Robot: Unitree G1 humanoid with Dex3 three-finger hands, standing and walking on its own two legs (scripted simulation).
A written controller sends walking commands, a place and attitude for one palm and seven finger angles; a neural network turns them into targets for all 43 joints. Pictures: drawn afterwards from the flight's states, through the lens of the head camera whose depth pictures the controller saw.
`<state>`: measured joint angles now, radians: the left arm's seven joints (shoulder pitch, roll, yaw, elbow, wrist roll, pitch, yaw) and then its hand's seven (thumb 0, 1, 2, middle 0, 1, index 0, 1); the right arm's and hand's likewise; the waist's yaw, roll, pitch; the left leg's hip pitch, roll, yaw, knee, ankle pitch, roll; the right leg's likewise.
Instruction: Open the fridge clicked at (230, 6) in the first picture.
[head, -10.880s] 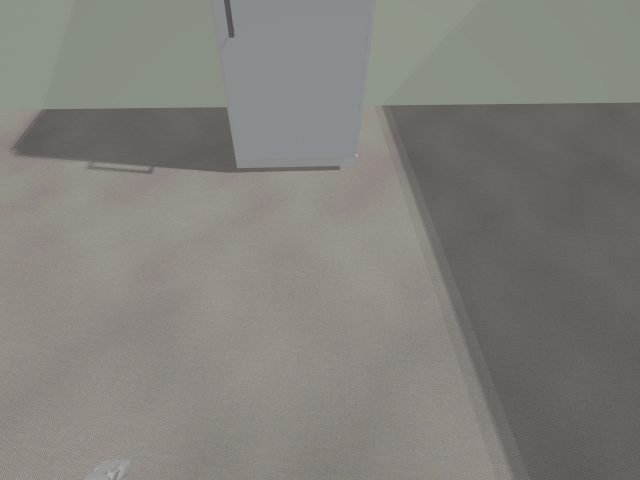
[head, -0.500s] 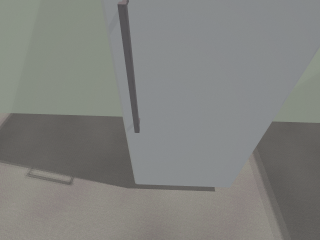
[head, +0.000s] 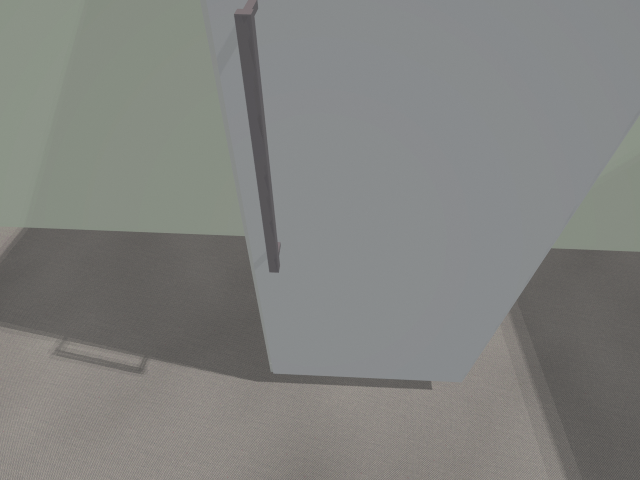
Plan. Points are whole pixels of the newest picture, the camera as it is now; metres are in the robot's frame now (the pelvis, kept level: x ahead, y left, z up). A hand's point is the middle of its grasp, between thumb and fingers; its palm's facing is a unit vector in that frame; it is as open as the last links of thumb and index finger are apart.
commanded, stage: look again from close up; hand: left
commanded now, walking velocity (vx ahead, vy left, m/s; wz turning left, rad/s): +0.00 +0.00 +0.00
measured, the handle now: (265, 167) +0.52 +0.12 +0.13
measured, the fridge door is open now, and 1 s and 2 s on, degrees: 0 0 0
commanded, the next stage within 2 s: raise the hand to about handle height in 0.88 s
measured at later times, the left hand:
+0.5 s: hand out of the picture +0.08 +0.17 -0.17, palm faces -0.01 -0.97 -0.24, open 7.3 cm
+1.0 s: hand out of the picture +0.09 +0.17 -0.16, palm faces +0.00 -0.96 -0.27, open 7.3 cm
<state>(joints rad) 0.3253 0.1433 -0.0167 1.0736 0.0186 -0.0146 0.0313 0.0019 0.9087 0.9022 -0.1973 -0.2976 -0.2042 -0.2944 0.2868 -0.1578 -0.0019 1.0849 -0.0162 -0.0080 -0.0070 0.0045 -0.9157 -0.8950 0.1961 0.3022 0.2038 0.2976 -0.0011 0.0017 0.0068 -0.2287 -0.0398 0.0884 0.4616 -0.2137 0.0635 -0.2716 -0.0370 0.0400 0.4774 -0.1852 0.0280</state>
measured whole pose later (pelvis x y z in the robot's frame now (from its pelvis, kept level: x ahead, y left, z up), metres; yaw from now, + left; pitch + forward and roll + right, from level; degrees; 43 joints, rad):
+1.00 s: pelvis +0.05 -0.04 +0.01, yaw +0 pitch -1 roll +0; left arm 0.21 0.23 -0.01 1.08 0.01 -0.03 0.03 0.00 0.91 0.90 -0.20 -0.30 -0.21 -0.29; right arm 0.19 -0.23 0.01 1.12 -0.01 -0.02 -0.01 0.00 -0.91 -0.90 0.20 0.30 0.20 0.30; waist -0.01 0.01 0.04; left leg -0.14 0.01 0.06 0.41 -0.25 0.00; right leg -0.18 0.02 0.01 0.42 -0.23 -0.01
